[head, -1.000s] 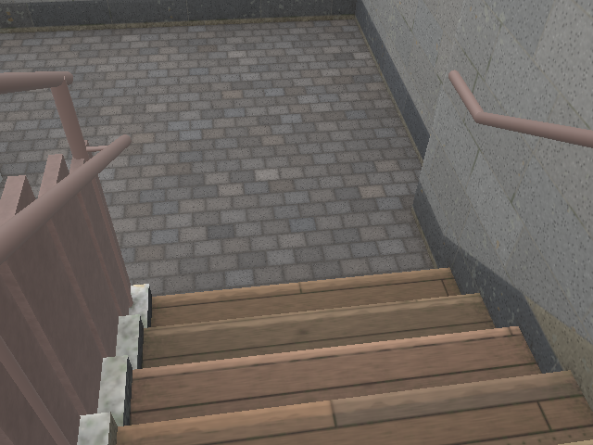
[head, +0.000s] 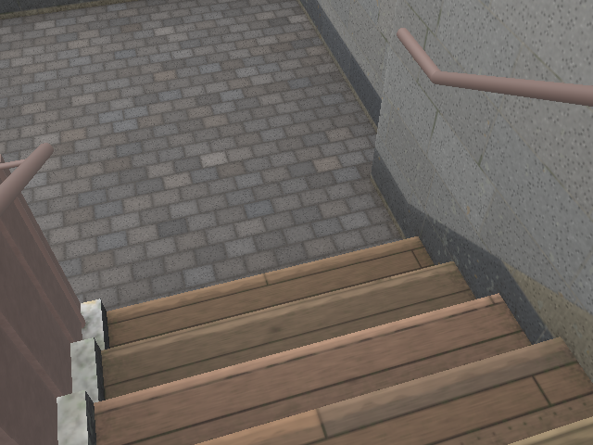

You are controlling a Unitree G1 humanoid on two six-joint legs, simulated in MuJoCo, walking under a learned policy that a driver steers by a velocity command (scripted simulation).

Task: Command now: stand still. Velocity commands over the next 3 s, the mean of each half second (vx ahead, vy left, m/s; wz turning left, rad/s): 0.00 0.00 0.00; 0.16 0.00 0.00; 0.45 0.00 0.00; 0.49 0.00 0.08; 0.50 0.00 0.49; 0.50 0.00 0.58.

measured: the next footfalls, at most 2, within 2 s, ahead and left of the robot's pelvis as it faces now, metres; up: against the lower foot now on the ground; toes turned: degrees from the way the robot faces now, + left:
right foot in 1.02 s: +0.09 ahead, -0.15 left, +0.00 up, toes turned -4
left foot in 1.42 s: +0.30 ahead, -0.04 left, -0.17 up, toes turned +2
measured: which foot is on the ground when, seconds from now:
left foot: down 0.00-1.00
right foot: down 0.00-0.72, up 0.74-1.00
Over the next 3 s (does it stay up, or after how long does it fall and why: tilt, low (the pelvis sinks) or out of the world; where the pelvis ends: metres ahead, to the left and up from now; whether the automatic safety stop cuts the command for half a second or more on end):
stays up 1.11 -0.16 -0.70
